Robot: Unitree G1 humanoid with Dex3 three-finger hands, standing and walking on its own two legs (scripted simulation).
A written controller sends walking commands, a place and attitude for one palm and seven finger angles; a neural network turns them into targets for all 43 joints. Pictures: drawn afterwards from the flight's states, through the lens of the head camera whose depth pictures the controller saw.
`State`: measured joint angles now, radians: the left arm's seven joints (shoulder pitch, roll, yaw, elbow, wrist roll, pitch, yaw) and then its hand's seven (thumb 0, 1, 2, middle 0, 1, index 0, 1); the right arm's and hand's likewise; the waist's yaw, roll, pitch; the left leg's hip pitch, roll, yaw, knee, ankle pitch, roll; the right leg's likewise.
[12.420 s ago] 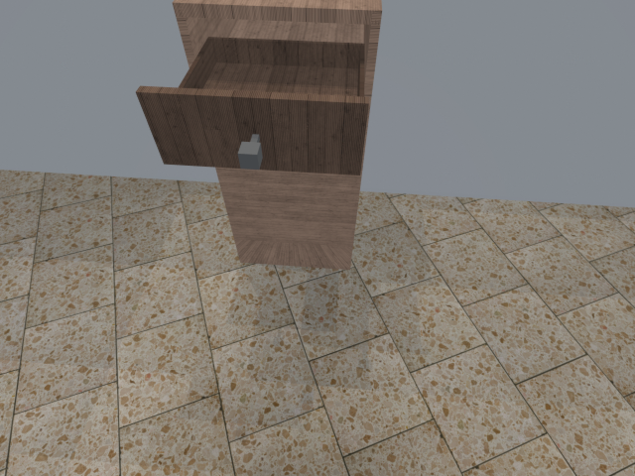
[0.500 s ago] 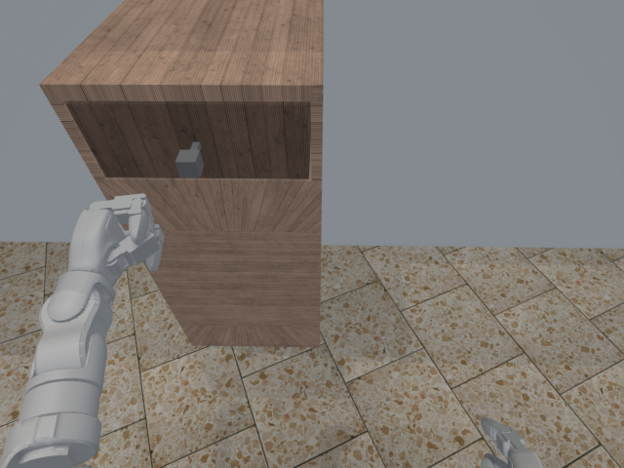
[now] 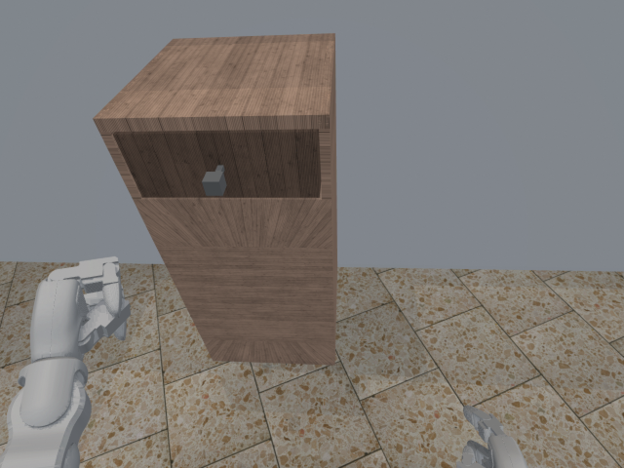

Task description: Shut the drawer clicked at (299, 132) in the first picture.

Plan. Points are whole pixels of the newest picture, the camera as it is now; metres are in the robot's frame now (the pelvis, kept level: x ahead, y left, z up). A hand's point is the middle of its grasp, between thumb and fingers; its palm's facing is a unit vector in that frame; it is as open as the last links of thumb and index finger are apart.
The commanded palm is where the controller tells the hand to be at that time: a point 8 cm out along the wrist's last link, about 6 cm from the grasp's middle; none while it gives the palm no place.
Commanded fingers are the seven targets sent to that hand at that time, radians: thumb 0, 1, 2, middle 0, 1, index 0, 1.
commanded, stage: draw the hand back to the body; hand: left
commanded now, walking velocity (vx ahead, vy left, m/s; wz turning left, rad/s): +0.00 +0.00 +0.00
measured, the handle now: (216, 178) +0.60 +0.25 +0.05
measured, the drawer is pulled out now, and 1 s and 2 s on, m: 0.00 0.00 0.00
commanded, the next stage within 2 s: step back with the hand held close in 0.42 s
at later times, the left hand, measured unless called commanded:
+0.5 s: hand (82, 349) +0.19 +0.25 +0.15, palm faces +0.42 -0.83 -0.36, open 3.3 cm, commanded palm +0.14 +0.28 +0.17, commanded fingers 0.00 0.90 0.90 -1.40 -1.60 -1.40 -1.60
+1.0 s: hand (61, 357) +0.18 +0.26 +0.15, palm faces +0.26 -0.82 -0.51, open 3.3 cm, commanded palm +0.12 +0.31 +0.17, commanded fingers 0.00 0.90 0.90 -1.40 -1.60 -1.40 -1.60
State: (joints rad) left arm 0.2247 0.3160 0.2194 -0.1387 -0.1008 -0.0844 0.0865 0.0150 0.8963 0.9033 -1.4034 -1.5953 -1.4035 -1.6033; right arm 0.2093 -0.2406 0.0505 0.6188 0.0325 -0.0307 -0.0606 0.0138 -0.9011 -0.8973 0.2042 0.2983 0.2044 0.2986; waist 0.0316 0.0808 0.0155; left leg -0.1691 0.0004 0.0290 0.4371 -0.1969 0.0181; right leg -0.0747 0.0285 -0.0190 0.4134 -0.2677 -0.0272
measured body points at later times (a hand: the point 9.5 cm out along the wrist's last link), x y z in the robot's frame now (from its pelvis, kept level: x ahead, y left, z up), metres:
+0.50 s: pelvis +0.01 +0.00 +0.00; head -0.01 -0.03 +0.45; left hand +0.16 +0.29 +0.17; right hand +0.22 -0.21 -0.08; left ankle +0.03 +0.11 -0.74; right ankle -0.02 -0.10 -0.74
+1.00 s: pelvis -0.02 +0.03 +0.00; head +0.01 +0.03 +0.44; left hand +0.16 +0.31 +0.18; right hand +0.15 -0.22 -0.09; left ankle +0.03 +0.11 -0.74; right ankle -0.02 -0.10 -0.74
